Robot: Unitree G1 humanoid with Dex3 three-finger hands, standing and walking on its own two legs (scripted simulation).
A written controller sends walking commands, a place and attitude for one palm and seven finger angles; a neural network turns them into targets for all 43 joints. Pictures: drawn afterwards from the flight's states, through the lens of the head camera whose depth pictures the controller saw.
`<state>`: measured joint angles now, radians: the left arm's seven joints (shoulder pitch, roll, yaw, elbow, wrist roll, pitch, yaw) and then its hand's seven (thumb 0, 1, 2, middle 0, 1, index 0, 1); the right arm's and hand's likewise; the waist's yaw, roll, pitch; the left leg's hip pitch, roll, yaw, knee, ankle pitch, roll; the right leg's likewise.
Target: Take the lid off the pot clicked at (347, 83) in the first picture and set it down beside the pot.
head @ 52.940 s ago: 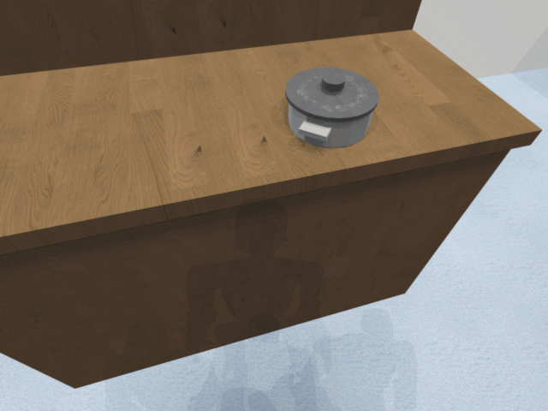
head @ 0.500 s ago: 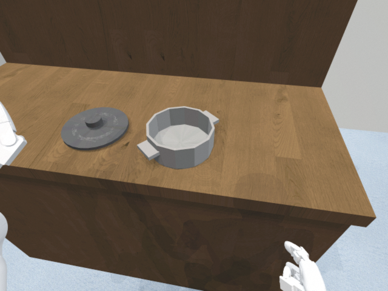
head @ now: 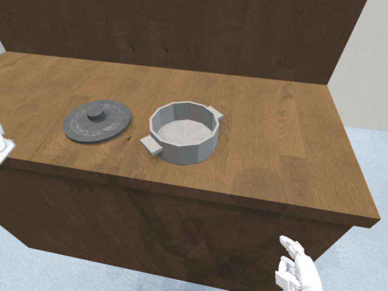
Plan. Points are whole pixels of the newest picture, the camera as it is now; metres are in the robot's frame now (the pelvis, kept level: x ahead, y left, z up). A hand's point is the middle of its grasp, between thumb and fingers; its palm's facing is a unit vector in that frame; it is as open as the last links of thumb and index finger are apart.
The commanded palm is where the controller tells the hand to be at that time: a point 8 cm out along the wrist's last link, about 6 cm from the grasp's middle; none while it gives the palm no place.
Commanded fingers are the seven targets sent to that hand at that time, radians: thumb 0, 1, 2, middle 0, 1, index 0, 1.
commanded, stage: step back with the hand held close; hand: left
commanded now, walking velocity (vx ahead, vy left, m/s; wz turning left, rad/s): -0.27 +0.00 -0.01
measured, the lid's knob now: (95, 113) +0.49 +0.33 +0.09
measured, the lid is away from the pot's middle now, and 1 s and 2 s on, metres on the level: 0.25 0.25 0.25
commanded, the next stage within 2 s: stop stepping back and stand still in 1.30 s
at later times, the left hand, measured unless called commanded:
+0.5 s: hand out of the picture +0.15 +0.23 +0.28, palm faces +0.53 -0.77 -0.37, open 7.4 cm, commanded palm +0.08 +0.29 +0.28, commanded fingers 0.00 0.90 0.90 -0.20 -0.30 -0.20 -0.30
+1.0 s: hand out of the picture +0.07 +0.24 +0.27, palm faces +0.43 -0.80 -0.41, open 7.4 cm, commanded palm +0.01 +0.32 +0.28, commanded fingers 0.00 0.90 0.90 -0.20 -0.30 -0.20 -0.30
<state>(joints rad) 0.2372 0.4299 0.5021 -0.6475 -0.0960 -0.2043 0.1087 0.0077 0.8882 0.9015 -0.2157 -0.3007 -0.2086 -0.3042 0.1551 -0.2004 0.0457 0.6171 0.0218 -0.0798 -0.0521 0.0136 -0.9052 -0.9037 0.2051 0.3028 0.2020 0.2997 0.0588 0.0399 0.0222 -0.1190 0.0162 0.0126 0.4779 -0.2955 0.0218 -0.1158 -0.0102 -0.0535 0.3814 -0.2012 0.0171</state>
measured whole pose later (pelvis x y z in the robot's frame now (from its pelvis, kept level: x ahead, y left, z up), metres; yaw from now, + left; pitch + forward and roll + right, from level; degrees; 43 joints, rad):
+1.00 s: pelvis -0.12 +0.04 -0.02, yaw +0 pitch +1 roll -4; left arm 0.37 0.55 0.58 -0.88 -0.08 -0.30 0.14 0.00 0.88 0.90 -0.22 -0.30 -0.21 -0.30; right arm 0.18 -0.20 -0.02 0.59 0.03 -0.05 -0.05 0.01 -0.91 -0.90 0.21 0.30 0.20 0.30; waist -0.04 -0.01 0.03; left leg -0.46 0.01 0.00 0.70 -0.26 0.05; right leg -0.34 0.01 -0.04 0.57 -0.24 0.03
